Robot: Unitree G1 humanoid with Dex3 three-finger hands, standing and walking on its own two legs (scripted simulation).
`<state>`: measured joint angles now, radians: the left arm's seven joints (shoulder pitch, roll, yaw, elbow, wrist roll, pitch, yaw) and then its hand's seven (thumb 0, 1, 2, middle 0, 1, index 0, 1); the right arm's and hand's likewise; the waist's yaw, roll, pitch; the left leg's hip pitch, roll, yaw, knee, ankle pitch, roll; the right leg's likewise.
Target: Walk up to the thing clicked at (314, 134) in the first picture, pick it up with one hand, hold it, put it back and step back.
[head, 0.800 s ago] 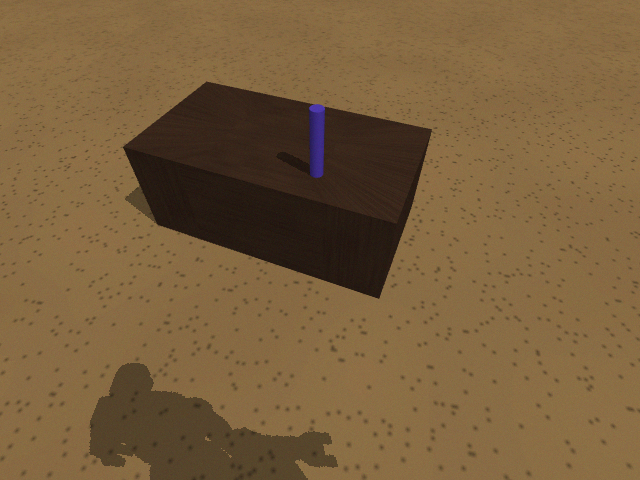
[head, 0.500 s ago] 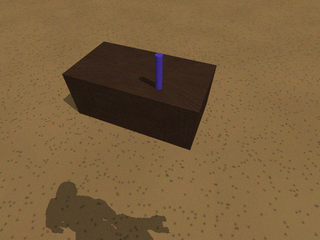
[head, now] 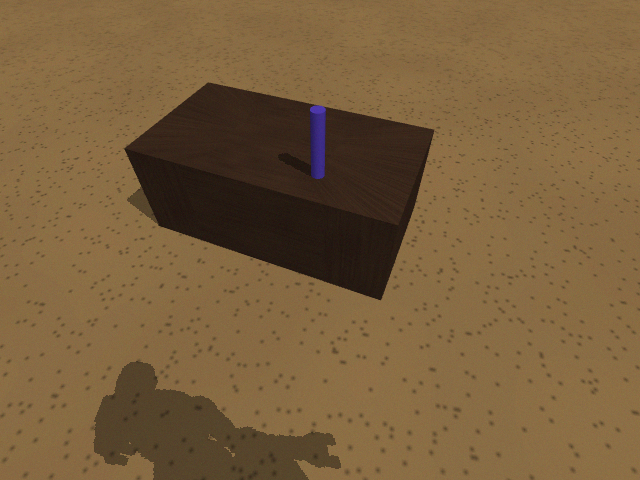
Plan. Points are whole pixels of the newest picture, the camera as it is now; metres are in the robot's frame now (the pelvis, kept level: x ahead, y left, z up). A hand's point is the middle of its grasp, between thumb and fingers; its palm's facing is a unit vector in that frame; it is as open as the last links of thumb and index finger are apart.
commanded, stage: stand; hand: left
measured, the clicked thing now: (317, 144) +1.11 +0.04 -0.24
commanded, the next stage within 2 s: walk up in 0.32 s
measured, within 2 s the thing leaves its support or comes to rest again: neither
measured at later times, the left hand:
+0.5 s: hand out of the picture +0.09 +0.26 -0.16, palm faces -0.13 -0.92 -0.38, open 7.4 cm
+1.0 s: hand (173, 396) +0.27 +0.26 -0.15, palm faces -0.22 -0.89 -0.41, open 7.4 cm
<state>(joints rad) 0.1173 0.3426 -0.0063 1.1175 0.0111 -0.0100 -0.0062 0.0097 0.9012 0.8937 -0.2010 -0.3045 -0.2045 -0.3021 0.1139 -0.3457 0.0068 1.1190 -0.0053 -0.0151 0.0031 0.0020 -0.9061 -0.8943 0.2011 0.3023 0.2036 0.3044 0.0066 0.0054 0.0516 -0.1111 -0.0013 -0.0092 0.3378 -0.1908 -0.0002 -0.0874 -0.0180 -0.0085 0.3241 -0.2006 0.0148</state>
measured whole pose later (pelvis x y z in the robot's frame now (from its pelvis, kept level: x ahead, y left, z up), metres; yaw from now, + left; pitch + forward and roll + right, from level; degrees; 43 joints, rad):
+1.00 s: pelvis +0.20 -0.02 -0.02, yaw -12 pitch -2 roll -2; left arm 0.39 0.42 0.04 0.86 0.02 -0.09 -0.03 0.01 0.89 0.89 -0.21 -0.31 -0.21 -0.30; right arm 0.23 -0.44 -0.10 0.86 -0.04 -0.01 0.11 0.00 -0.91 -0.89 0.20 0.30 0.20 0.30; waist 0.02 0.06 0.07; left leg -0.44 0.12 0.00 0.66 -0.25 0.00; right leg -0.09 -0.02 0.04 0.55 -0.41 0.03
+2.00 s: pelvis +0.54 +0.06 -0.03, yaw -21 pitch -3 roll +0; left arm 0.30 0.46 0.05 0.89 0.01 -0.05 -0.01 0.01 0.90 0.89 -0.20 -0.30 -0.20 -0.30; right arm 0.33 -0.40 -0.04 0.83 -0.01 -0.05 0.04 0.00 -0.90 -0.89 0.20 0.30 0.21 0.30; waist -0.01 -0.03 0.10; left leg -0.29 0.07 0.10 0.69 -0.33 0.01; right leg -0.50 -0.05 -0.02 0.94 -0.38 -0.03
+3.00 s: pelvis +0.58 +0.03 +0.00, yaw -23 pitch -2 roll +0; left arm 0.08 0.33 0.02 1.17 0.01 0.00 -0.02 0.01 0.90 0.89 -0.20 -0.30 -0.20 -0.30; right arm 0.10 -0.36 0.00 1.15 -0.01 -0.03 0.01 0.00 -0.91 -0.89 0.20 0.30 0.20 0.30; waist 0.01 0.01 0.05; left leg -0.06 0.05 0.08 0.34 -0.23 -0.03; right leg -0.19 0.00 -0.02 0.36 -0.13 -0.01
